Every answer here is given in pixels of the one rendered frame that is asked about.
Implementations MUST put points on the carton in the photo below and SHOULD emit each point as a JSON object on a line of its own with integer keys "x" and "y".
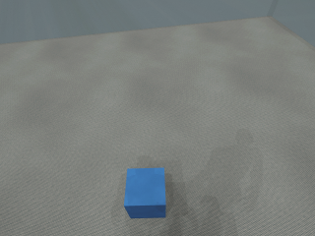
{"x": 145, "y": 193}

